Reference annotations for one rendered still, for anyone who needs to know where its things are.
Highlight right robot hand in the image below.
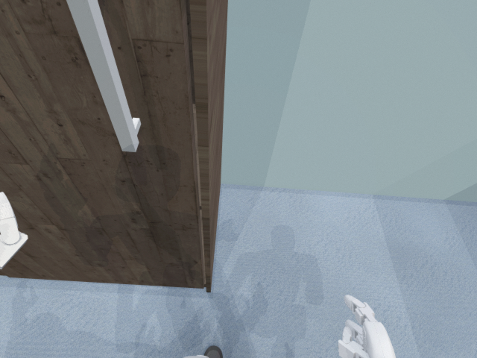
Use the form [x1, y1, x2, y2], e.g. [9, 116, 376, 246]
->
[338, 295, 396, 358]

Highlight handle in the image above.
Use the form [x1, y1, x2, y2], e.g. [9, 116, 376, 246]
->
[66, 0, 141, 152]

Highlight left robot hand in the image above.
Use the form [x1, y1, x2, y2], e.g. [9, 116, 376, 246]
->
[0, 192, 28, 269]

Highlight wardrobe door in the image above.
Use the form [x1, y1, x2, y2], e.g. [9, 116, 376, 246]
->
[0, 0, 205, 289]

